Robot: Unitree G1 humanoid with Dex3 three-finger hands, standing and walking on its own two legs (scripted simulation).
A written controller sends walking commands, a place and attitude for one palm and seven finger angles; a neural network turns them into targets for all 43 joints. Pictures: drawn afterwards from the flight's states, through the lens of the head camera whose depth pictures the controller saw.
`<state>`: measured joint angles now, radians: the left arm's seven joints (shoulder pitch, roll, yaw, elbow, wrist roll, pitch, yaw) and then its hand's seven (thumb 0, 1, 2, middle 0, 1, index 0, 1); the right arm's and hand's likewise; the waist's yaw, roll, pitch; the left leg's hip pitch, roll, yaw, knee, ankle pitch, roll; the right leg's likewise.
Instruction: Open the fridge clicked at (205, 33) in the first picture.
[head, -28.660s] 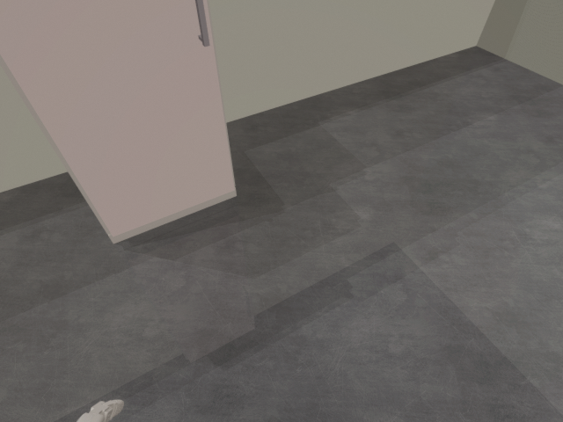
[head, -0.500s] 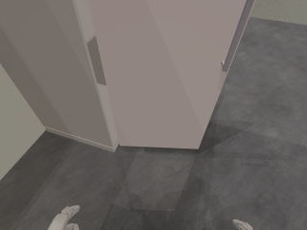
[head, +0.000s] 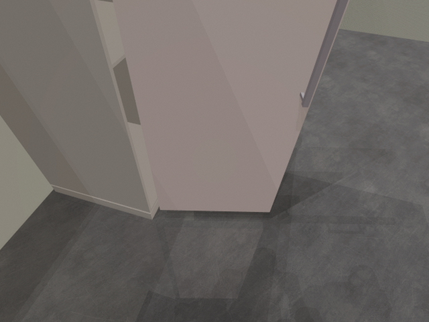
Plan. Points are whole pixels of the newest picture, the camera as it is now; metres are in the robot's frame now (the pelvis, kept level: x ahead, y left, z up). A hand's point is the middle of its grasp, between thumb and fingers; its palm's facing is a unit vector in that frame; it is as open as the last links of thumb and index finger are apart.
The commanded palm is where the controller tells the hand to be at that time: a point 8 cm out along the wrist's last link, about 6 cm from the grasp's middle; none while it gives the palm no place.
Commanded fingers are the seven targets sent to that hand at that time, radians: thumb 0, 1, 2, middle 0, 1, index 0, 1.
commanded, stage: let the arm hang, fingers relaxed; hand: right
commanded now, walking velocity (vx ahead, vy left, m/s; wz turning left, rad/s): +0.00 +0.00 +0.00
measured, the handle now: (325, 37) +0.73 -0.23 +0.21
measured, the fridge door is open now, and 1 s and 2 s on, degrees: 74 74 74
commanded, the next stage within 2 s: look to check the result in 0.36 s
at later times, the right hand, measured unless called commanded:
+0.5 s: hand out of the picture +0.09 -0.22 -0.16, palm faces -0.04 +0.96 -0.29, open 7.4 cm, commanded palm none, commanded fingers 0.00 -0.90 -0.90 0.20 0.30 0.20 0.30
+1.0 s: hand out of the picture +0.10 -0.23 -0.16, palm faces -0.04 +0.94 -0.33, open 7.4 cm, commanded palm none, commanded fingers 0.00 -0.90 -0.90 0.20 0.30 0.20 0.30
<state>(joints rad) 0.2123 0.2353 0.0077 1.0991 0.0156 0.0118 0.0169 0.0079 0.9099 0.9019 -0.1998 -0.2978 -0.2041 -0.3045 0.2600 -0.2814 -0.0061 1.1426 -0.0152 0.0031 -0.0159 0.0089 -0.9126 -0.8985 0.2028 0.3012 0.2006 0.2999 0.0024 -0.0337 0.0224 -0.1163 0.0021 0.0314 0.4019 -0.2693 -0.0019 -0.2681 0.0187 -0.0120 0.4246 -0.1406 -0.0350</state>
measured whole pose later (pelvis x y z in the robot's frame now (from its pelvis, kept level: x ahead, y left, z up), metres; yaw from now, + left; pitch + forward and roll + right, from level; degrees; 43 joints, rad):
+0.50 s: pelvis +0.02 +0.00 +0.00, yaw +0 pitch +0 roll +0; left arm 0.13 0.31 0.01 1.13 0.02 -0.01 0.02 0.01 0.91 0.90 -0.20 -0.30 -0.20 -0.30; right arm 0.13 -0.29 -0.01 1.12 -0.01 -0.01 0.00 0.01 -0.91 -0.90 0.21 0.30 0.20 0.30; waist 0.02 0.00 0.04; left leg -0.07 0.01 0.02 0.33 -0.25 0.00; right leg -0.22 0.02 -0.02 0.36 -0.13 -0.03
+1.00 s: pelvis +0.04 +0.01 +0.01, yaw +1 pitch +0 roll +0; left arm 0.08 0.32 0.01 1.12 0.01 -0.01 0.01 0.01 0.91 0.90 -0.20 -0.30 -0.20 -0.30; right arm 0.12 -0.32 -0.01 1.13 -0.01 -0.02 -0.01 0.01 -0.91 -0.90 0.21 0.30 0.20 0.30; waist 0.01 0.00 0.04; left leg -0.03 0.00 0.02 0.29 -0.26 0.01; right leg -0.18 0.02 -0.02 0.33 -0.15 -0.02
